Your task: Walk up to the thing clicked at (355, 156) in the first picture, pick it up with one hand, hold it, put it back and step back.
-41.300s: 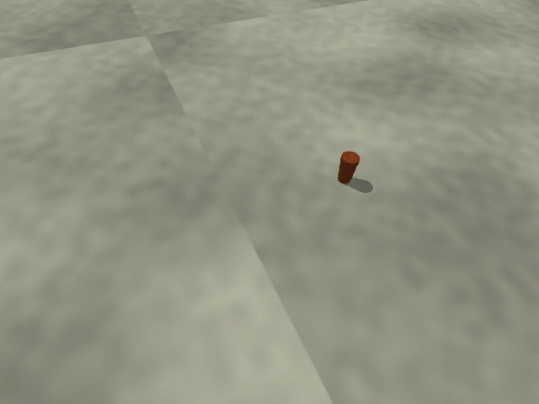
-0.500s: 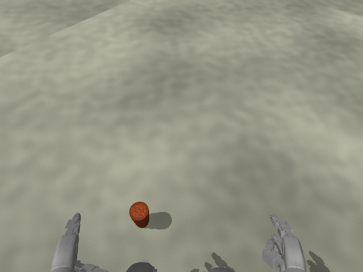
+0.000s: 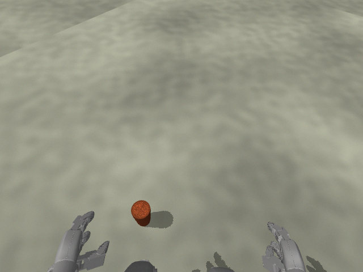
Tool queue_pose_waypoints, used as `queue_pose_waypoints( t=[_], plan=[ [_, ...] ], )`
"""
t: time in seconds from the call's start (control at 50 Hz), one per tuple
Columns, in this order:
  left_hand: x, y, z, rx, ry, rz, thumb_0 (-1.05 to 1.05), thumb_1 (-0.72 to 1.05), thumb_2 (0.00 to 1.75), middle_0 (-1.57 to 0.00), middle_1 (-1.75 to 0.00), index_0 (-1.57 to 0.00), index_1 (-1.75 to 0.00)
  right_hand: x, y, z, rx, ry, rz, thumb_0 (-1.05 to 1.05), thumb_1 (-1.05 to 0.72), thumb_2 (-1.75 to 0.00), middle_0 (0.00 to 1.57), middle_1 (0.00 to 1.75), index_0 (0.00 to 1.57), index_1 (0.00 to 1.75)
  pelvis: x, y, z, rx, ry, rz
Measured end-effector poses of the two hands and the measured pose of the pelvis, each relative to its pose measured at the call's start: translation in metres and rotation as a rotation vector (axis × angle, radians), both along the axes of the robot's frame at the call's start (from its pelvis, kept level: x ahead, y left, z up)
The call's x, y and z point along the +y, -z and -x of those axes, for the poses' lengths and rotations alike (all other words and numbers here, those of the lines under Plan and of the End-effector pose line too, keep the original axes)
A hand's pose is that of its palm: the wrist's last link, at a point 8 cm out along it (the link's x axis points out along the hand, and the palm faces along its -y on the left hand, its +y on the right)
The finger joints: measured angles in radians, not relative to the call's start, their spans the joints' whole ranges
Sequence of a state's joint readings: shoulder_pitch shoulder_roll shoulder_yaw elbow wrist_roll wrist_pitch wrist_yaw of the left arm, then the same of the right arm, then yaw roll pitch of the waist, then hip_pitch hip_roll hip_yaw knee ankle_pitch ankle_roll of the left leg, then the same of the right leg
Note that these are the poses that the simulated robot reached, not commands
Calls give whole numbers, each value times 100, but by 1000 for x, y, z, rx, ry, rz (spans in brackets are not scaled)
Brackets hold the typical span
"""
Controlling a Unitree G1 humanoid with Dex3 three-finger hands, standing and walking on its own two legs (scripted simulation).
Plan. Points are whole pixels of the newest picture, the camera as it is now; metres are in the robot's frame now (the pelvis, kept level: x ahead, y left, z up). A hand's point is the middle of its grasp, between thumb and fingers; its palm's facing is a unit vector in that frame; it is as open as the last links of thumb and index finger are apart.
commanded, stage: stand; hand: left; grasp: from the side
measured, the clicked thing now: (142, 215) +0.44 +0.18 -0.65
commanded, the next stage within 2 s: none
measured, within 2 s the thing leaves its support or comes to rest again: neither
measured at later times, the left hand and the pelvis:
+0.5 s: hand out of the picture +0.05 +0.25 -0.11, palm faces +0.01 -0.94 -0.34, open 7.4 cm; pelvis -0.01 +0.01 +0.04, yaw +1 degrees
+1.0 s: hand out of the picture +0.02 +0.25 -0.11, palm faces +0.00 -0.94 -0.35, open 7.4 cm; pelvis -0.02 +0.00 +0.05, yaw +1 degrees
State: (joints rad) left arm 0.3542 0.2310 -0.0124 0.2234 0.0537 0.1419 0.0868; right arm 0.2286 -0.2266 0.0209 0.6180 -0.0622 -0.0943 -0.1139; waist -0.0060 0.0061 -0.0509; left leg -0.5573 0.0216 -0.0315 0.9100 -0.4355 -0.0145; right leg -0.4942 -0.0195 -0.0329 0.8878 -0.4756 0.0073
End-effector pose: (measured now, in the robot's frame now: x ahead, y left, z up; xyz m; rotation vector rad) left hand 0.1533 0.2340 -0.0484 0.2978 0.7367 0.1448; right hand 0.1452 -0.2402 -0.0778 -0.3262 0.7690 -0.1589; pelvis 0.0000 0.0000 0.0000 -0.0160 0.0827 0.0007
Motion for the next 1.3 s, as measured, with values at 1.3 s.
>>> queue_pose_waypoints(
  t=[1.3],
  plan=[
    [55, 21, 103, 507, -142, -16, 0, 91, 90, -21, -30, -20, -30, -47, -3, 90, 487, 121, -35, 0, -90, -90, 20, 30, 21, 30, 0, -54, 3, -129, -11, -17]
  ],
)
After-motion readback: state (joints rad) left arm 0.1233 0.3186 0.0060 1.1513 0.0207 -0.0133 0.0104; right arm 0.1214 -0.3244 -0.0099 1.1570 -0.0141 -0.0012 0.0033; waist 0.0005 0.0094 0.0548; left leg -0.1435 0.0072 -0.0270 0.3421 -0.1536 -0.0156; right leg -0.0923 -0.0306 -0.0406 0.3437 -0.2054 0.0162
